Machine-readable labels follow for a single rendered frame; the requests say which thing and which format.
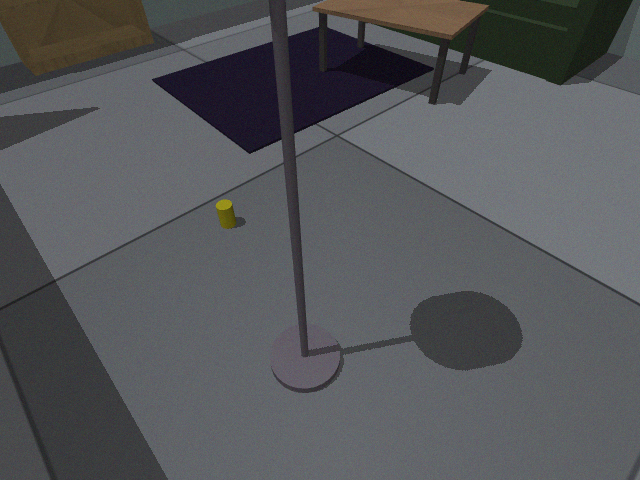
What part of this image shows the floor lamp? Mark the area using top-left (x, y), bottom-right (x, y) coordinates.
top-left (269, 0), bottom-right (340, 393)

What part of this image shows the sofa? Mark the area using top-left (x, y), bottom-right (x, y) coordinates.
top-left (365, 0), bottom-right (633, 86)

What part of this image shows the bookshelf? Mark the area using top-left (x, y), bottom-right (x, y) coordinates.
top-left (0, 0), bottom-right (154, 76)

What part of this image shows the can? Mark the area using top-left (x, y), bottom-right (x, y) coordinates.
top-left (216, 199), bottom-right (236, 229)

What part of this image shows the coffee table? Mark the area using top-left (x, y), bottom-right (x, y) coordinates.
top-left (313, 0), bottom-right (489, 105)

